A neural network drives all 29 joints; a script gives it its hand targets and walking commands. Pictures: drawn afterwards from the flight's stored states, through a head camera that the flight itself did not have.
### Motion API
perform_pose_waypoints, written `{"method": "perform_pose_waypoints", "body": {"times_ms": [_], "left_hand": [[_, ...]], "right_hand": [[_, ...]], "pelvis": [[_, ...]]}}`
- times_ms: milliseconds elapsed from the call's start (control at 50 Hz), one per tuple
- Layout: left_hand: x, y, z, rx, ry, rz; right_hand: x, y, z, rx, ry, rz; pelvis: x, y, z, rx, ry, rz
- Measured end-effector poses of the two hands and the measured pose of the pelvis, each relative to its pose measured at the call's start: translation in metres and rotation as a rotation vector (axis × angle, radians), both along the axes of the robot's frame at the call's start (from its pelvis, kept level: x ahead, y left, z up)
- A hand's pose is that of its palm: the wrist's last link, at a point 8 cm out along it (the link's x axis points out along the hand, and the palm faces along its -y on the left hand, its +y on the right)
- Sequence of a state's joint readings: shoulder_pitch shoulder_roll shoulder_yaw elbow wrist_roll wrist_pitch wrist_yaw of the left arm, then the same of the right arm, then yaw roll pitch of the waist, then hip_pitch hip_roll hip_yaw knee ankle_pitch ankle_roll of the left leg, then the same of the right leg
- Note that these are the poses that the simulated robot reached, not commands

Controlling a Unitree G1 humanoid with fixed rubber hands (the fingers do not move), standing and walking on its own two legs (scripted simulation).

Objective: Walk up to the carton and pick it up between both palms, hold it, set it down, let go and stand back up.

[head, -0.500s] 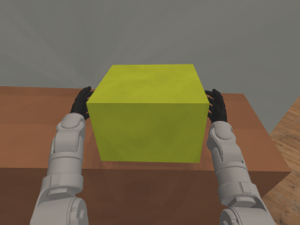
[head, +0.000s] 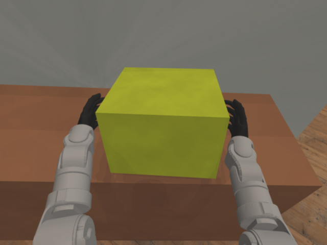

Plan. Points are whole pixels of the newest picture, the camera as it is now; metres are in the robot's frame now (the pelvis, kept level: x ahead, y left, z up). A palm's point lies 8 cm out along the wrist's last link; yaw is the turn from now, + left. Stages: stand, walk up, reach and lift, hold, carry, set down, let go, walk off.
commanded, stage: set down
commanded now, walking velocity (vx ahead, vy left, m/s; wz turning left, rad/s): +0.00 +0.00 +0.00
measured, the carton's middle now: (165, 117) +0.46 +0.02 +0.06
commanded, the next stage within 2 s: none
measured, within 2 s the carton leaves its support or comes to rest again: neither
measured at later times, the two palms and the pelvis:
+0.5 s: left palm (88, 125) +0.38 +0.21 +0.10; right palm (238, 137) +0.37 -0.16 +0.10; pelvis +0.00 +0.00 +0.00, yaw +0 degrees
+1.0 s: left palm (89, 124) +0.39 +0.21 +0.10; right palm (237, 140) +0.37 -0.16 +0.09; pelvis +0.00 +0.00 +0.00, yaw +0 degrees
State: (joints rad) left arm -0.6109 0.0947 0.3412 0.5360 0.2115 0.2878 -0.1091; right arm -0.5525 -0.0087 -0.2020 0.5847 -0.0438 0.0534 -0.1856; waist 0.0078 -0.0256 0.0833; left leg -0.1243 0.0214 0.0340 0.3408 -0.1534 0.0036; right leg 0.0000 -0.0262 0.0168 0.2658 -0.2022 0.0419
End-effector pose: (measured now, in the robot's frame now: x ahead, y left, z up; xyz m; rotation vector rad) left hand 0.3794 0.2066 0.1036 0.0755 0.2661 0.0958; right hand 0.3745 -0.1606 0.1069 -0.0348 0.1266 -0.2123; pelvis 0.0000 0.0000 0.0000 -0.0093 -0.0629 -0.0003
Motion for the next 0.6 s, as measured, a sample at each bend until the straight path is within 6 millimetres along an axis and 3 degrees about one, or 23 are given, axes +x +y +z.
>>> {"method": "perform_pose_waypoints", "body": {"times_ms": [600], "left_hand": [[0.0012, -0.0002, -0.0034, -0.029, -0.029, -0.03]], "right_hand": [[-0.0076, -0.0015, -0.009, -0.01, 0.012, -0.024]], "pelvis": [[-0.001, 0.0001, 0.0, 0.0, -0.001, 0.0]]}}
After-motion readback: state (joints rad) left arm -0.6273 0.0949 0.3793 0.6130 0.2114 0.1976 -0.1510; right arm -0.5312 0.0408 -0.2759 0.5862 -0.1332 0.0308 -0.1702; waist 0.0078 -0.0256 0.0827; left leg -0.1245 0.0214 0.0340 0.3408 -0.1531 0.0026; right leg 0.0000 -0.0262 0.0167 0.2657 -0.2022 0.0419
